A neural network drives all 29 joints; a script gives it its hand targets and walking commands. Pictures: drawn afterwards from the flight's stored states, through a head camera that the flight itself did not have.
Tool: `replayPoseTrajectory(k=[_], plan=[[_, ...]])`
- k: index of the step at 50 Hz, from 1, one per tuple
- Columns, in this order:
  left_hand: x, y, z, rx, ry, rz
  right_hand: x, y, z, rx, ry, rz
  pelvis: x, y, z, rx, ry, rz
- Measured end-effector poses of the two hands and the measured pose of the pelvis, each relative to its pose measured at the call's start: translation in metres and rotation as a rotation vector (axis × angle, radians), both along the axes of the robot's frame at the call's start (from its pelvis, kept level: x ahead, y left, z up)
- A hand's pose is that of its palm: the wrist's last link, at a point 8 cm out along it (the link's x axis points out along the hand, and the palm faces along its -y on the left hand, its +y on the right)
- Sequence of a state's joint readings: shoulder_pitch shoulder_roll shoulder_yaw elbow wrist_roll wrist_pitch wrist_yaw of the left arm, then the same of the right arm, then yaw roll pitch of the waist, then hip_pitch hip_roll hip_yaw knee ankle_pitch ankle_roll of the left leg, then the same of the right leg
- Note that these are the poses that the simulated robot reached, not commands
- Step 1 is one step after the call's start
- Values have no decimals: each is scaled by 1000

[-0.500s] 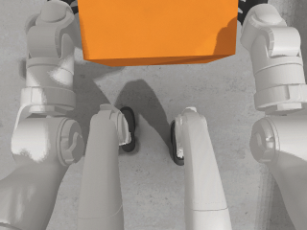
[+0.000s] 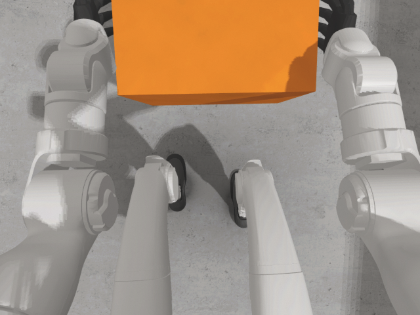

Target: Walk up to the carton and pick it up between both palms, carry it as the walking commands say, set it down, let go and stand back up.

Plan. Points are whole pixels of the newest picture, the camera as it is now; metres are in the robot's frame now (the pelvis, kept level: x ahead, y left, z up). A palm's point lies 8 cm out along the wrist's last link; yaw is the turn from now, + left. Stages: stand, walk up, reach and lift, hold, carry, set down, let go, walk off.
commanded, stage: reach and lift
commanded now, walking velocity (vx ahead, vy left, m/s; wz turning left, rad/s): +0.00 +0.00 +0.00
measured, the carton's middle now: (214, 32) +0.56 -0.01 -0.13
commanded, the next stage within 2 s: none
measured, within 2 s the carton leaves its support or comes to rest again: neither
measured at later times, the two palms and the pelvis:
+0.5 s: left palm (52, 8) +0.49 +0.17 +0.06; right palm (394, 22) +0.48 -0.19 +0.05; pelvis +0.02 +0.00 +0.07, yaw +0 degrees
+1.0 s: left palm out of the picture +0.48 +0.19 +0.14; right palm out of the picture +0.48 -0.18 +0.15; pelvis +0.13 +0.01 +0.15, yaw -1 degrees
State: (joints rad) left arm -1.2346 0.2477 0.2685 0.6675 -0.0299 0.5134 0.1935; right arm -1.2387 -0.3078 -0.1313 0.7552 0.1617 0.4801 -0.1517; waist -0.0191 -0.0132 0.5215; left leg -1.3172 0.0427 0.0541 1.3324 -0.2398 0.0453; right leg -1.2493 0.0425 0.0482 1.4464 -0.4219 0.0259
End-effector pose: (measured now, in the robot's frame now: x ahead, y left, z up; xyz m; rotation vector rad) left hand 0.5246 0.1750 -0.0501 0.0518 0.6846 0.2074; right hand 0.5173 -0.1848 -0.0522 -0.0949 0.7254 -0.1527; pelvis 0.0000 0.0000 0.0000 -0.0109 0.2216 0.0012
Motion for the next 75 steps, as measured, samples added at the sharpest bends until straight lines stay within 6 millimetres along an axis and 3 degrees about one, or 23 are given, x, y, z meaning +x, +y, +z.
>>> replayPoseTrajectory(k=[4, 12, 25, 32, 39, 45, 49, 54, 64, 75], plan=[[-2, -2, 9, 5, 7, -1, -2, -2, 8, 2, 8, 0, 5, -1, 12, 2, -8, -2], [-17, -5, 39, -3, 7, 15, -11, -5, 43, 5, 6, 3, 14, -5, 39, 7, -39, -5], [-34, -4, 105, -14, -19, 9, -35, -4, 106, -5, -20, -7, 23, -2, 67, 2, -36, -8], [-42, 1, 157, -25, 9, -22, -51, 1, 161, 27, 5, -50, 61, 1, 91, -2, 72, -15], [-37, 8, 191, -51, -14, -94, -38, 0, 207, 31, -35, -34, 88, 7, 113, -9, 80, -19], [-42, 12, 192, -79, 23, -64, -33, 3, 212, 51, -3, -18, 112, 9, 133, -14, 61, -21], [-48, 15, 192, -43, 57, -71, -40, 7, 205, 55, 37, -5, 129, 8, 146, -15, 53, -21], [-54, 15, 204, -30, 46, -56, -49, 8, 211, 35, 34, 20, 144, 5, 159, -12, 32, -22], [-62, 1, 246, -26, -22, -36, -58, -5, 249, 39, -26, 24, 149, -8, 171, 4, -73, -20], [-81, 1, 271, -32, -46, -63, -78, -8, 267, 65, -40, 26, 138, -15, 173, 14, -172, -20]])
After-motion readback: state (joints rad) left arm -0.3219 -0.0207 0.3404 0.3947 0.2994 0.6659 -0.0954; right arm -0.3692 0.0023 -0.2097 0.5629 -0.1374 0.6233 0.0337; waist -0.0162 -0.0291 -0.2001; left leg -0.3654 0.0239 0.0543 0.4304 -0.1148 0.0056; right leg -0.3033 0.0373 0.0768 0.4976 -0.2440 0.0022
